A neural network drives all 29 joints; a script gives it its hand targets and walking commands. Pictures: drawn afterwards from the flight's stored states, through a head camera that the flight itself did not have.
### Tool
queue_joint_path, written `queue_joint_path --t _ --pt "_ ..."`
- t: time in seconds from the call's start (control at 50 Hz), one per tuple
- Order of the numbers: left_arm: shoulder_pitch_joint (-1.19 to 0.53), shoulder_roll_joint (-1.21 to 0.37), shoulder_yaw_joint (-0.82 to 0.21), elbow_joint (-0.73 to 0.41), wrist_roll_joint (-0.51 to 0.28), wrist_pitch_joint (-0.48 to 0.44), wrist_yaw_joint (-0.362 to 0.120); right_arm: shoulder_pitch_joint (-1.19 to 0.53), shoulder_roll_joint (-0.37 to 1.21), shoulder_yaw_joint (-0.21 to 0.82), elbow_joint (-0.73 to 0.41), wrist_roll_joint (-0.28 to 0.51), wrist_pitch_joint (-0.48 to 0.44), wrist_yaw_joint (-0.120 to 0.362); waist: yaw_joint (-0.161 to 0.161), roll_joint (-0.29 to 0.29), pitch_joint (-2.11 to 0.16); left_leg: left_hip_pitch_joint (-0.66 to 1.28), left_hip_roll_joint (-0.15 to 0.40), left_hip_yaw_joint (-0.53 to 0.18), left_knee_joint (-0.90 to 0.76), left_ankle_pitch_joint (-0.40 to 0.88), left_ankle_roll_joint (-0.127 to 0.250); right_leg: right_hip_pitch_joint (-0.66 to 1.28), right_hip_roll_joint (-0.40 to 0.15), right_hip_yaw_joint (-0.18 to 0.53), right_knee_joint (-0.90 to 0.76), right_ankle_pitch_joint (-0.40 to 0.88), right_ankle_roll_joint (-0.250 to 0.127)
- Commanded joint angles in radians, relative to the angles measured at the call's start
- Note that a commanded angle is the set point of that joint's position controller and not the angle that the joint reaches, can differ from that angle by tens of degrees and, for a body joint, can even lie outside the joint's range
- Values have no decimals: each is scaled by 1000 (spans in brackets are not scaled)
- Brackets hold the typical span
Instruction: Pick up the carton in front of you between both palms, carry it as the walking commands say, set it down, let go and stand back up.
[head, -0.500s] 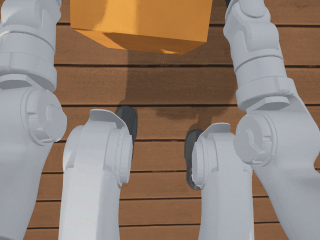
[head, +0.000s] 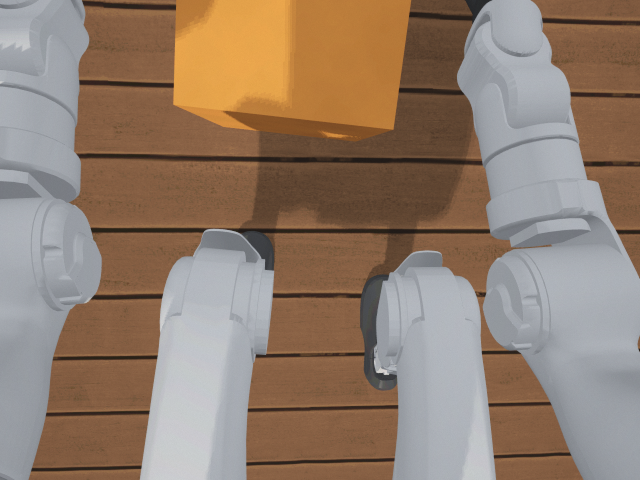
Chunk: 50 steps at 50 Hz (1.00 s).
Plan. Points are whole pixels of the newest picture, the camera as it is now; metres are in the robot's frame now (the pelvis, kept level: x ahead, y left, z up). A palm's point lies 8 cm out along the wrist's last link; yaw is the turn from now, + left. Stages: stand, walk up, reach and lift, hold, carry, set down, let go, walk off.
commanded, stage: set down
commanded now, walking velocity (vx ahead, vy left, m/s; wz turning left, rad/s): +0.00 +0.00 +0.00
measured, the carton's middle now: (295, 43) +0.54 +0.10 -0.28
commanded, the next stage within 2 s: let go in 0.80 s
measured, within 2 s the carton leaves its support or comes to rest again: neither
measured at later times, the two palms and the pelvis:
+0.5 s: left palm out of the picture +0.54 +0.31 +0.02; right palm out of the picture +0.57 -0.09 +0.02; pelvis +0.02 +0.01 +0.13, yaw +0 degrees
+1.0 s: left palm out of the picture +0.51 +0.31 +0.15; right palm out of the picture +0.53 -0.10 +0.15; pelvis +0.05 +0.02 +0.26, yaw +3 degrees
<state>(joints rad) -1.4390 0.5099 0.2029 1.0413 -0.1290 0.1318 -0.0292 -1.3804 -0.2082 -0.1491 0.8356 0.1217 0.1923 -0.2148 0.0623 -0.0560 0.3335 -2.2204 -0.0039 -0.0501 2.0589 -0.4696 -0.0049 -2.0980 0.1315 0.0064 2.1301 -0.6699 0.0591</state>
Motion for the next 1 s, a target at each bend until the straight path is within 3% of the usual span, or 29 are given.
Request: queue_joint_path --t 0.0,0.08,0.16,0.3,0.46,0.8,0.9,0.98 --pt "-250 133 30 -103 34 12 -5 -222 -94 -72 -75 -40 10 1 17 127 -1271 903 -14 92 -201 288 -4 287 6 -119 -301 159 -2" --pt "-212 86 51 -73 72 9 -18 -187 -60 -109 -25 -72 0 26 6 123 -1194 830 -15 86 -271 253 -8 263 4 -110 -360 159 -3" --pt "-187 79 73 -78 96 7 -21 -173 -53 -121 -34 -85 -9 40 15 118 -1233 870 -21 86 -338 264 -9 284 7 -111 -418 176 3" --pt "-155 97 92 -184 100 30 -17 -141 -66 -104 -151 -76 6 41 28 111 -1435 1105 -35 87 -442 400 -9 363 13 -127 -531 236 14" --pt "-88 74 89 -269 93 64 -33 -56 -66 -108 -231 -80 30 51 4 127 -1504 1328 -46 69 -575 541 -13 404 5 -129 -688 294 16" --pt "32 4 157 -194 193 15 -67 85 -9 -154 -174 -144 -17 102 -15 107 -1333 1459 -38 47 -935 546 -2 640 -26 -78 -1062 372 26" --pt "183 -17 163 -238 255 15 -71 241 -1 -146 -211 -200 -18 116 -17 107 -1397 1628 -38 40 -1019 619 1 755 -26 -75 -1147 429 24" --pt "384 -52 133 -354 273 14 -67 431 0 -113 -298 -228 -25 133 -20 113 -1408 1785 -33 29 -1088 689 3 855 -26 -66 -1220 475 13"
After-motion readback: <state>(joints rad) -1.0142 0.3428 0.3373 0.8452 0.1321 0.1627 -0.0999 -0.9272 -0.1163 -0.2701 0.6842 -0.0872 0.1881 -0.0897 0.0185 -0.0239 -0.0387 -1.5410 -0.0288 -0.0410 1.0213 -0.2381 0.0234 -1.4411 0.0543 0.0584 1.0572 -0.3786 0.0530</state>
